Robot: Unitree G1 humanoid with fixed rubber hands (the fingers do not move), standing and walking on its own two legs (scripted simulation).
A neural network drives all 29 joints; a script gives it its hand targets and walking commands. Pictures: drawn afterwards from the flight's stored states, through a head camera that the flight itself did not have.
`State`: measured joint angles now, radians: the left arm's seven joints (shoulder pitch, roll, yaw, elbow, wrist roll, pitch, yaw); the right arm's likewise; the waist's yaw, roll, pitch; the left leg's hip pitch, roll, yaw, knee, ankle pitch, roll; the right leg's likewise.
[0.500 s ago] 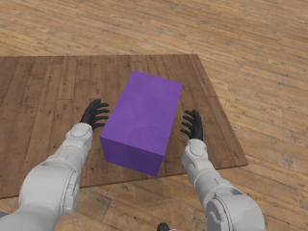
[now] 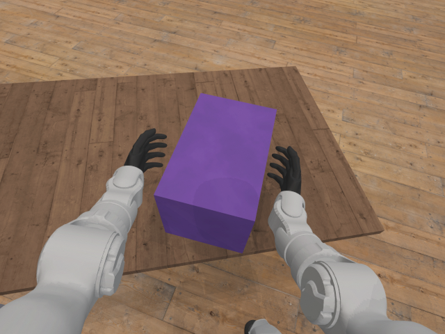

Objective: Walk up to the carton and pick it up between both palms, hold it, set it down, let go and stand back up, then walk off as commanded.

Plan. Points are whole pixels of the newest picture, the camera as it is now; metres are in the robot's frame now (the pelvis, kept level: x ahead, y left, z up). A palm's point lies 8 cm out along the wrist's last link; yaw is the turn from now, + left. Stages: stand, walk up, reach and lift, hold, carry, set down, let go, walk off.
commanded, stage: reach and lift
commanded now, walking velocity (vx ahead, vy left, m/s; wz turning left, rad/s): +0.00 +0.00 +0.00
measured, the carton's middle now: (221, 171) +0.45 -0.08 -0.02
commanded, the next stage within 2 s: none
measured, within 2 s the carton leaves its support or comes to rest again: neither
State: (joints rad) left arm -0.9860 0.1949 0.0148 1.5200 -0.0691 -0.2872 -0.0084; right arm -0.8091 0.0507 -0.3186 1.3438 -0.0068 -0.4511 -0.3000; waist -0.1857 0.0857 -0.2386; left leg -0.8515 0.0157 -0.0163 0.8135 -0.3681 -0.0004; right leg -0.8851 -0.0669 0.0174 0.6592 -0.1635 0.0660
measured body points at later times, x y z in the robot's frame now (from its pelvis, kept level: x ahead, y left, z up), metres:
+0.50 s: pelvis -0.03 -0.03 -0.01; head +0.07 +0.01 +0.43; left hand +0.47 +0.06 +0.05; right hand +0.35 -0.18 +0.00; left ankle -0.01 +0.10 -0.70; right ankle +0.06 -0.19 -0.70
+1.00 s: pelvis +0.00 +0.00 +0.01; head +0.11 +0.04 +0.44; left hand +0.48 +0.06 +0.03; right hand +0.36 -0.18 -0.01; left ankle -0.01 +0.10 -0.70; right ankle +0.06 -0.18 -0.70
